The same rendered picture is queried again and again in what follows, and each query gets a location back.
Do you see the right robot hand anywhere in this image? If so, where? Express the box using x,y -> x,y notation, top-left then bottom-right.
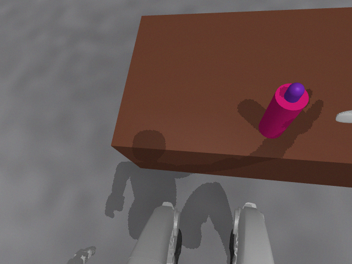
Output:
335,110 -> 352,123

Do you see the bottle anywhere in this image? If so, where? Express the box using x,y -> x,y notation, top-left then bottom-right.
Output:
258,82 -> 309,139

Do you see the left robot hand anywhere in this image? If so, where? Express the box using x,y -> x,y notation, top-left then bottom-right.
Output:
67,246 -> 96,264

